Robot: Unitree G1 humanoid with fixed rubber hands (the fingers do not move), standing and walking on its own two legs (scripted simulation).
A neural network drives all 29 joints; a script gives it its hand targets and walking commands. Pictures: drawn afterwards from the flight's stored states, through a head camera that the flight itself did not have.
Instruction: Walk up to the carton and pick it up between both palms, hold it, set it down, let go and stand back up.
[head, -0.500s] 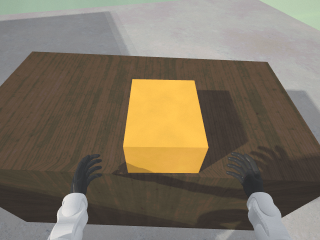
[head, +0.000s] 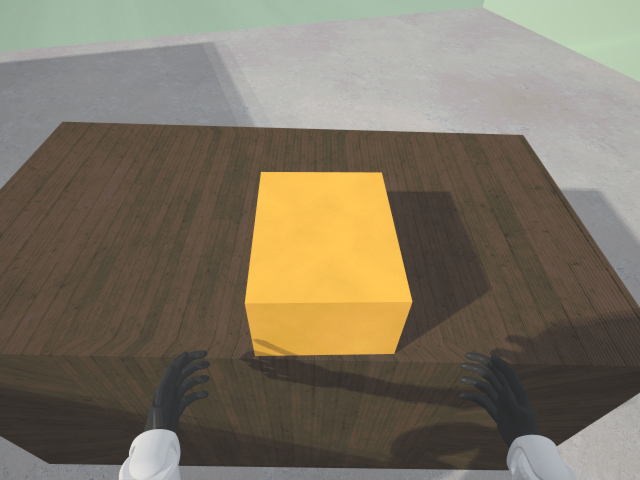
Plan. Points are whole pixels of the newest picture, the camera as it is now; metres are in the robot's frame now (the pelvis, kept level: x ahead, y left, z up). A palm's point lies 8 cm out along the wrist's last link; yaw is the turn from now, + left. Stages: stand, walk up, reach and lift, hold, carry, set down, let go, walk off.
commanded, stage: set down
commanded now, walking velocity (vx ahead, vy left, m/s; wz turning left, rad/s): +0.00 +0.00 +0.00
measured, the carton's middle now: (323, 257) +0.50 +0.02 -0.04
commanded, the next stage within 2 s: let go in 0.86 s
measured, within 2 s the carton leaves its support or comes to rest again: neither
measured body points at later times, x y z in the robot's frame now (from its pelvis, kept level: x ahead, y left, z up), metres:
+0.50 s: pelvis +0.01 +0.00 +0.00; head +0.00 +0.02 +0.45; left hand +0.19 +0.22 -0.07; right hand +0.19 -0.22 -0.06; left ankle +0.00 +0.11 -0.74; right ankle +0.01 -0.10 -0.74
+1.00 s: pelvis +0.01 +0.01 +0.00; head +0.01 +0.02 +0.45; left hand +0.17 +0.23 -0.10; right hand +0.17 -0.22 -0.09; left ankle +0.00 +0.11 -0.74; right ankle +0.01 -0.10 -0.74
